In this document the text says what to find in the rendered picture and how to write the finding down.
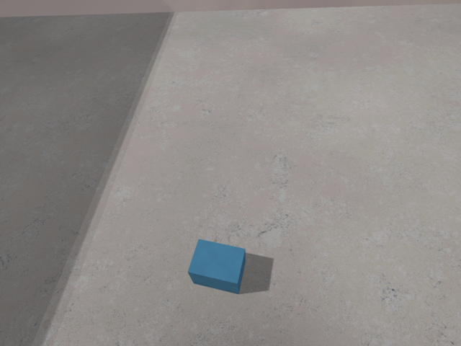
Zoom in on carton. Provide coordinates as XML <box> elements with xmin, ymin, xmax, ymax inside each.
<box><xmin>188</xmin><ymin>239</ymin><xmax>246</xmax><ymax>294</ymax></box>

